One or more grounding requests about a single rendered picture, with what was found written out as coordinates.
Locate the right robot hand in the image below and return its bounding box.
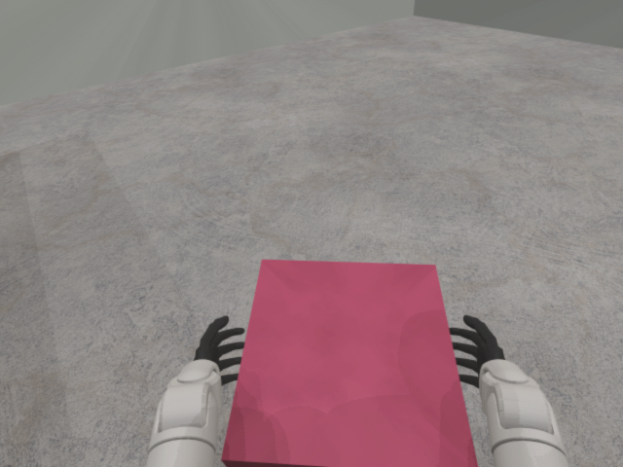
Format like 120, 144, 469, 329
449, 315, 505, 388

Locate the right robot forearm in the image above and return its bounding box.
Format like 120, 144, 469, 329
479, 359, 568, 467

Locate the carton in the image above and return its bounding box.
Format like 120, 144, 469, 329
221, 260, 478, 467

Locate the left robot forearm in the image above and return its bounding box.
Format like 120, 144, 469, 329
146, 359, 222, 467

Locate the left robot hand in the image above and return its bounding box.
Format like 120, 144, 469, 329
194, 315, 244, 385

